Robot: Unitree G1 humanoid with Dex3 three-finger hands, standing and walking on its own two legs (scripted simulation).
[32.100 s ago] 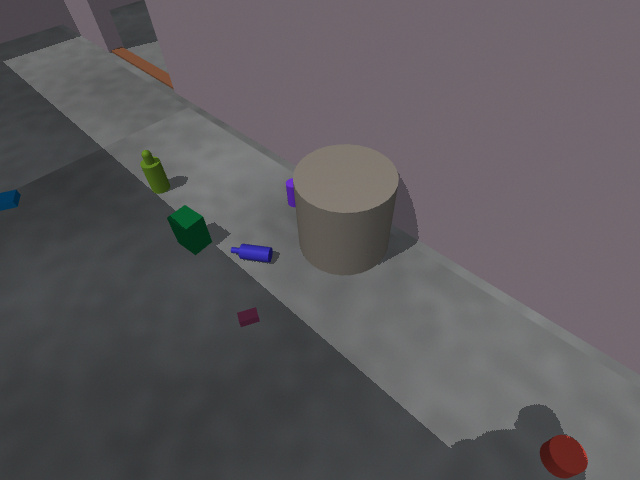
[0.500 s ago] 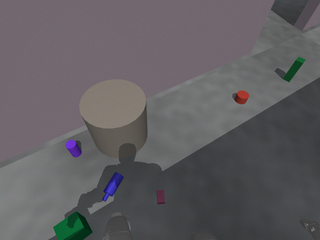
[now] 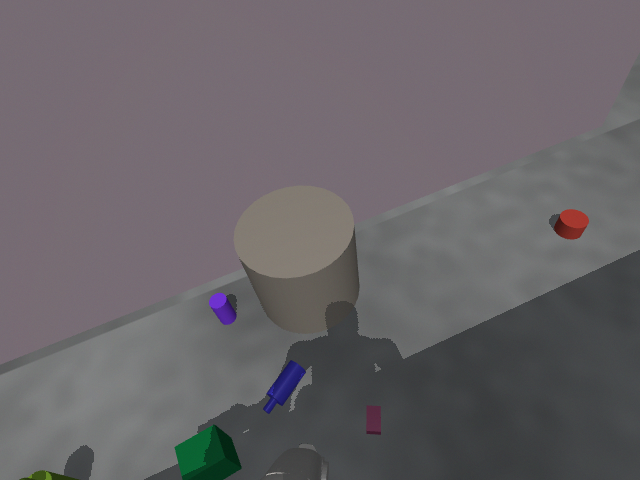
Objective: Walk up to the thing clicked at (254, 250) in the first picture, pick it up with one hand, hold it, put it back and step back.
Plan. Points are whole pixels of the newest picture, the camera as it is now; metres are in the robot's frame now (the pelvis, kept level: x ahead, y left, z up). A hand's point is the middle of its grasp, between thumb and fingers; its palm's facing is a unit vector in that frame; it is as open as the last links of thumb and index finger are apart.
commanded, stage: walk up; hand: left
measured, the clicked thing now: (282, 388) +0.48 +0.25 -0.74
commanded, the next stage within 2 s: none
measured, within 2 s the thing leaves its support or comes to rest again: neither
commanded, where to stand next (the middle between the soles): +0.10 +0.02 m, yaw -3 degrees
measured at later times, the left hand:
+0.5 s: hand out of the picture +0.07 +0.35 -0.18, palm faces -0.01 -0.93 -0.36, open 7.3 cm
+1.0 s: hand out of the picture +0.00 +0.33 -0.12, palm faces -0.07 -0.88 -0.47, open 7.4 cm
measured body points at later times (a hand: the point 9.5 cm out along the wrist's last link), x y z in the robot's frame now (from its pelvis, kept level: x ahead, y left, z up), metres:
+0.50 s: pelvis +0.02 +0.08 -0.01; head +0.09 +0.12 +0.43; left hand +0.07 +0.40 -0.15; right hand +0.17 -0.23 -0.09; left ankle +0.12 +0.16 -0.73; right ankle +0.02 -0.10 -0.63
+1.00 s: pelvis +0.00 +0.04 +0.01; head -0.02 +0.01 +0.45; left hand +0.00 +0.38 -0.09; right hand -0.01 -0.31 -0.12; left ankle +0.13 +0.17 -0.65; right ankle -0.08 -0.08 -0.73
